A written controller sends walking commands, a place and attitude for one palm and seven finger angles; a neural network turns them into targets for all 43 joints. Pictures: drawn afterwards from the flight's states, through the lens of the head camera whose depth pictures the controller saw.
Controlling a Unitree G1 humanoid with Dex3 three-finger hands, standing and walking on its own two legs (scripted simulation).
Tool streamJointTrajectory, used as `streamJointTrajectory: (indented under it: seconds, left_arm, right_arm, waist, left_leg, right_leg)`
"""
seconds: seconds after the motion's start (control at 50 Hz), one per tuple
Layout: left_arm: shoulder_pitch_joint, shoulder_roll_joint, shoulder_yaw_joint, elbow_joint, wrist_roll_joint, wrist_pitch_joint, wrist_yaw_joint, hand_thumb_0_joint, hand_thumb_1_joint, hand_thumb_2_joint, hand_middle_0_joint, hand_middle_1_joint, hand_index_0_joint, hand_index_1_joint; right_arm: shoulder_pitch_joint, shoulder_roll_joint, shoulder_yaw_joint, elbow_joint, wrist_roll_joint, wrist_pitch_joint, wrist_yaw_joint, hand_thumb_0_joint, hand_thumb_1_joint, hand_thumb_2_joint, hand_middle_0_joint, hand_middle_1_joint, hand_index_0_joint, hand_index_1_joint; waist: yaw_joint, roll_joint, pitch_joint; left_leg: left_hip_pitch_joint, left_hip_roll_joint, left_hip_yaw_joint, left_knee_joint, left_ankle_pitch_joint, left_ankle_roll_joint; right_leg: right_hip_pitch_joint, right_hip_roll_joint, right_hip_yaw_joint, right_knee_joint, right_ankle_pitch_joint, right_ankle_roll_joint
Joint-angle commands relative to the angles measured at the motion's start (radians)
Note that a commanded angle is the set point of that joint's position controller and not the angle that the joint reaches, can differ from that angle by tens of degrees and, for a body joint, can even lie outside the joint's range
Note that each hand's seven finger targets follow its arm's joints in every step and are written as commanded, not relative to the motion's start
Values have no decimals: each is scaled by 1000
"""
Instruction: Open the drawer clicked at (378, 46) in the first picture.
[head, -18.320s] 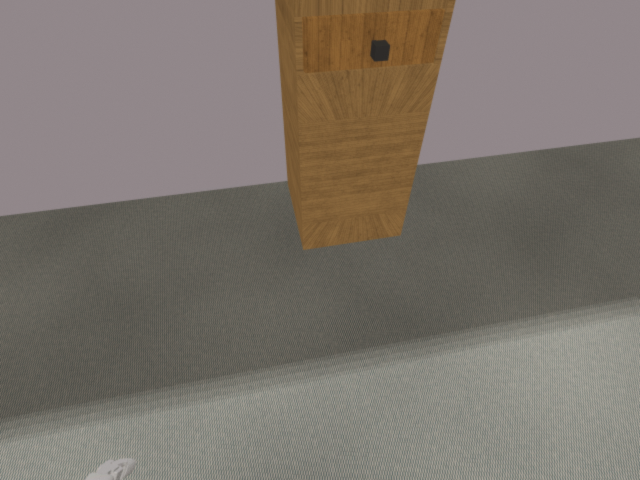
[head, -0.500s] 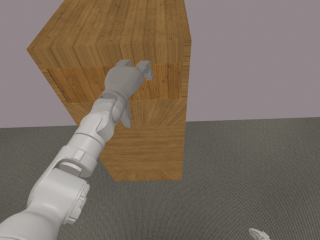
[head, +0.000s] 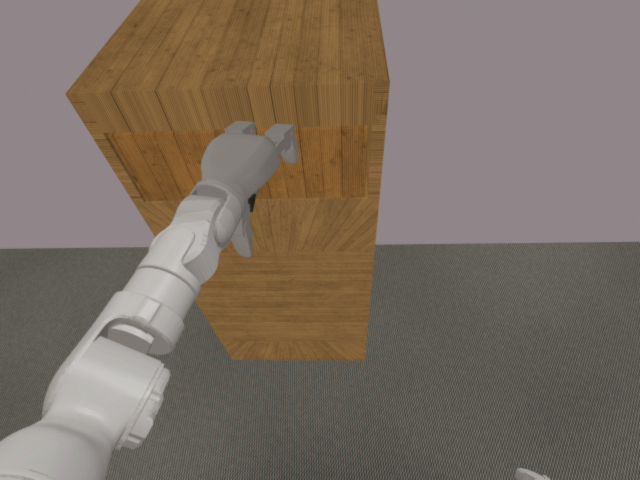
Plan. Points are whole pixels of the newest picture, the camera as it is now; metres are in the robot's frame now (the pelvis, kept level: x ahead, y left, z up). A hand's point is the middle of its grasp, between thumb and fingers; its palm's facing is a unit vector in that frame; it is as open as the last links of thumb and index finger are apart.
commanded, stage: move the hooked fingers above the handle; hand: left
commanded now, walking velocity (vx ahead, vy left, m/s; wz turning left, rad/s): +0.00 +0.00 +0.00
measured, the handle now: (241, 185) +0.52 +0.13 +0.06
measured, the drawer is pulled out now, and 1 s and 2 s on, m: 0.00 0.00 0.00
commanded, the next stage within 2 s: lower the fingers behind the handle in 0.04 s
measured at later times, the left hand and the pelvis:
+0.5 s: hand (243, 199) +0.47 +0.11 +0.09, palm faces -0.04 -0.07 -1.00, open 13.8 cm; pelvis +0.00 +0.00 +0.00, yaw -1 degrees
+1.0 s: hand (237, 214) +0.47 +0.13 +0.06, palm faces -0.12 -0.07 -0.99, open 14.0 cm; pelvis +0.00 +0.01 -0.01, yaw +0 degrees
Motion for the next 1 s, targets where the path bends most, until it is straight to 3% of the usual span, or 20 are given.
streamJointTrajectory:
  seconds: [0.0,0.04,0.08,0.14,0.16,0.22,0.28,0.34,0.4,0.46,0.54,0.6,0.64,0.66,0.68,0.76,0.82,0.86,0.9,0.98]
  left_arm:
    - [-652,339,205,-108,32,141,229,0,-500,300,-300,-1200,-300,-1200]
    - [-675,336,184,-23,60,241,242,0,-500,300,-300,-1200,-300,-1200]
    - [-657,306,148,93,53,341,197,0,-500,300,-300,-1200,-300,-1200]
    - [-617,90,-32,140,-14,410,34,0,-500,300,-300,-1200,-300,-1200]
    - [-572,76,-34,143,-26,398,-21,0,-500,300,-300,-1200,-300,-1200]
    - [-540,220,47,248,-13,358,-122,0,-500,300,-300,-1200,-300,-1200]
    - [-557,216,42,135,-8,208,-180,0,-500,300,-300,-1200,-300,-1200]
    - [-556,321,149,-69,-5,14,-139,0,-500,300,-300,-1200,-300,-1200]
    - [-581,370,225,-190,14,-82,5,0,-500,300,-300,-1200,-300,-1200]
    - [-581,382,281,-190,37,-44,176,0,-500,300,-300,-1200,-300,-1200]
    - [-632,320,212,-29,69,144,292,0,-500,300,-300,-1200,-300,-1200]
    - [-658,200,89,81,60,278,245,0,-500,300,-300,-1200,-300,-1200]
    - [-688,83,-16,106,25,316,163,0,-500,300,-300,-1200,-300,-1200]
    - [-670,56,-30,93,5,306,118,0,-500,300,-300,-1200,-300,-1200]
    - [-620,140,39,128,5,298,89,0,-500,300,-300,-1200,-300,-1200]
    - [-520,84,-10,234,3,252,-29,0,-500,300,-300,-1200,-300,-1200]
    - [-497,50,-42,195,8,166,-60,0,-500,300,-300,-1200,-300,-1200]
    - [-484,63,-20,122,7,89,-61,0,-500,300,-300,-1200,-300,-1200]
    - [-519,173,84,20,1,4,-20,0,-500,300,-300,-1200,-300,-1200]
    - [-607,333,227,-92,52,-59,174,0,-500,300,-300,-1200,-300,-1200]
  right_arm:
    - [-30,-75,-6,-59,5,-42,15,0,-900,-900,200,300,200,300]
    - [-36,-85,-5,-34,2,-39,24,0,-900,-900,200,300,200,300]
    - [-38,-99,-6,-25,5,-20,30,0,-900,-900,200,300,200,300]
    - [-32,-119,-18,-47,19,3,32,0,-900,-900,200,300,200,300]
    - [-22,-125,-23,-54,22,13,29,0,-900,-900,200,300,200,300]
    - [-33,-146,5,-51,18,36,-4,0,-900,-900,200,300,200,300]
    - [-15,-136,6,-79,12,22,-16,0,-900,-900,200,300,200,300]
    - [8,-105,-4,-123,-6,2,-23,0,-900,-900,200,300,200,300]
    - [48,-79,-22,-126,-15,-27,-12,0,-900,-900,200,300,200,300]
    - [56,-77,-36,-102,-19,-48,14,0,-900,-900,200,300,200,300]
    - [56,-94,-39,-34,-16,-49,38,0,-900,-900,200,300,200,300]
    - [62,-108,-44,-10,-7,-27,50,0,-900,-900,200,300,200,300]
    - [68,-118,-50,-9,-1,-14,50,0,-900,-900,200,300,200,300]
    - [74,-122,-57,-12,-1,-7,48,0,-900,-900,200,300,200,300]
    - [76,-129,-52,-5,-4,4,42,0,-900,-900,200,300,200,300]
    - [48,-137,-28,-24,-2,25,20,0,-900,-900,200,300,200,300]
    - [48,-130,-23,-48,-5,15,17,0,-900,-900,200,300,200,300]
    - [62,-124,-28,-66,-12,5,20,0,-900,-900,200,300,200,300]
    - [78,-112,-33,-86,-20,-7,18,0,-900,-900,200,300,200,300]
    - [93,-84,-37,-92,-32,-40,16,0,-900,-900,200,300,200,300]
  waist:
    - [13,-85,-356]
    - [11,-39,-411]
    - [-3,-56,-420]
    - [-60,-142,-378]
    - [-65,-187,-363]
    - [-70,-281,-216]
    - [-61,-216,-227]
    - [-5,-90,-390]
    - [18,-28,-457]
    - [22,-46,-473]
    - [-27,-47,-443]
    - [-65,-17,-447]
    - [-104,-68,-437]
    - [-112,-81,-460]
    - [-91,-117,-459]
    - [-102,-206,-244]
    - [-96,-160,-190]
    - [-78,-118,-243]
    - [-50,-94,-345]
    - [-15,-25,-460]
  left_leg:
    - [0,-2,-26,-30,270,-6]
    - [22,1,-14,-29,290,-11]
    - [27,2,-8,-32,305,-8]
    - [67,-4,-10,-30,304,10]
    - [75,-4,-14,-29,314,15]
    - [-38,-10,-17,-45,193,26]
    - [-47,-11,-25,-27,182,27]
    - [-22,-15,-26,3,232,24]
    - [3,-9,-35,32,298,15]
    - [0,-5,-37,55,365,2]
    - [-17,-1,-24,45,316,-5]
    - [48,1,-21,43,337,-3]
    - [92,0,-31,41,333,7]
    - [128,2,-36,45,373,11]
    - [108,1,-36,44,383,16]
    - [-9,-7,-41,14,244,22]
    - [-16,-6,-50,23,198,22]
    - [12,-7,-55,43,227,20]
    - [2,-8,-56,68,252,19]
    - [-30,-10,-58,96,295,7]
  right_leg:
    - [244,-24,73,-34,281,23]
    - [253,-25,69,-28,302,25]
    - [272,-29,63,-32,339,31]
    - [251,-30,49,-60,383,46]
    - [259,-31,46,-69,397,47]
    - [241,-46,59,-85,326,61]
    - [233,-52,82,-70,306,50]
    - [310,-55,111,-21,361,36]
    - [268,-38,95,14,370,23]
    - [230,-25,81,28,396,22]
    - [173,-16,64,17,338,28]
    - [138,-9,47,-5,339,30]
    - [117,-8,40,-27,332,38]
    - [128,-8,39,-31,365,37]
    - [162,-10,38,-23,395,41]
    - [122,-21,33,-49,317,43]
    - [51,-21,37,-41,234,34]
    - [49,-18,39,-22,237,24]
    - [97,-19,57,15,268,23]
    - [116,-12,65,63,293,15]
